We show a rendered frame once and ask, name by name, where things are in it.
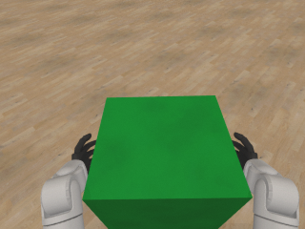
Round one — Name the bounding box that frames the robot left hand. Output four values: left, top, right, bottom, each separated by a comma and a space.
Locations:
71, 133, 96, 174

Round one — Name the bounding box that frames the left robot forearm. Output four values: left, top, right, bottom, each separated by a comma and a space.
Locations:
40, 159, 88, 229

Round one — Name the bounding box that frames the robot right hand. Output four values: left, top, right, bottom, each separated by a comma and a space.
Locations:
232, 132, 258, 171

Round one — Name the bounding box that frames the carton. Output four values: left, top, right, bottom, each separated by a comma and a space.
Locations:
82, 95, 253, 229

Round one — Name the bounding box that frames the right robot forearm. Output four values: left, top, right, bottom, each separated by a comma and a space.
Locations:
243, 158, 299, 229

